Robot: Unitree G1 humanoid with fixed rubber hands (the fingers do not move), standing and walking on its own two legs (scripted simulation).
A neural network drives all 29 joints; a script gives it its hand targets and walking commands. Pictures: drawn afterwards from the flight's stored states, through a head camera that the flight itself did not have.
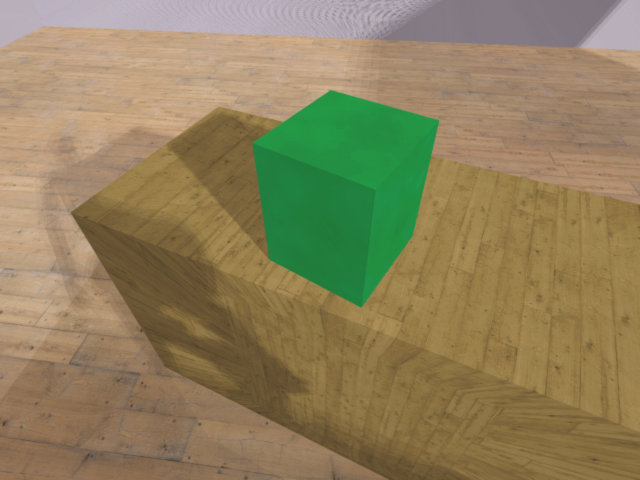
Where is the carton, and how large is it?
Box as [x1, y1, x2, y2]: [252, 90, 438, 307]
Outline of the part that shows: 330,90 252,143 269,259 361,307 412,235 438,120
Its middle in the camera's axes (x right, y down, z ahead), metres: +0.04 -0.08 +0.67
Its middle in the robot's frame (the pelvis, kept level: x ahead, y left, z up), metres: +0.58 -0.01 +0.06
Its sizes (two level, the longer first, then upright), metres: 0.210 0.200 0.250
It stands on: a pedestal, 0.70 m high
